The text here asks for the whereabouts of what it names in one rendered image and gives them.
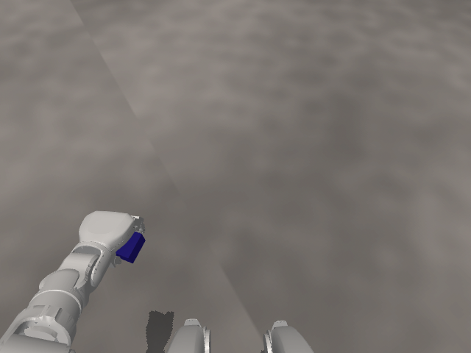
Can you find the small box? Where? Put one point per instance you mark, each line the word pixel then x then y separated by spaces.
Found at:
pixel 129 251

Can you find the left robot arm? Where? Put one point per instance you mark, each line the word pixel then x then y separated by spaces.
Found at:
pixel 48 324

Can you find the left robot hand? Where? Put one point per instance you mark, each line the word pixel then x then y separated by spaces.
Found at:
pixel 110 229

